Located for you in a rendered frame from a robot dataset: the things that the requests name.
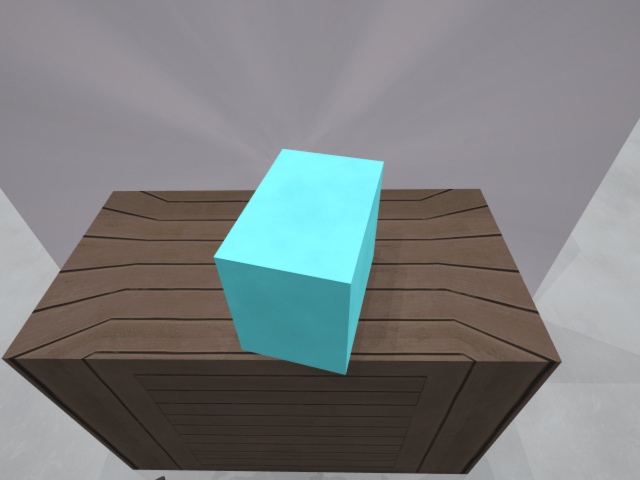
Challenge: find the carton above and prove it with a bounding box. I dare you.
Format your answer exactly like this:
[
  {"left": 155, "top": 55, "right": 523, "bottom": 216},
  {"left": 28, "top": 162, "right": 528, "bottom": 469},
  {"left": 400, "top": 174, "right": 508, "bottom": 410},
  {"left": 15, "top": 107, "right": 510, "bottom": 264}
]
[{"left": 214, "top": 149, "right": 384, "bottom": 375}]

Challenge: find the pedestal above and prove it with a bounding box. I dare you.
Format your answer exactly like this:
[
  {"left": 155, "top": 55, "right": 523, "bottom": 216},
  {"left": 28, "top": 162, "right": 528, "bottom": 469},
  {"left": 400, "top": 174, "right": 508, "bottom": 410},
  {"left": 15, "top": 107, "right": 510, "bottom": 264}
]
[{"left": 1, "top": 189, "right": 562, "bottom": 474}]

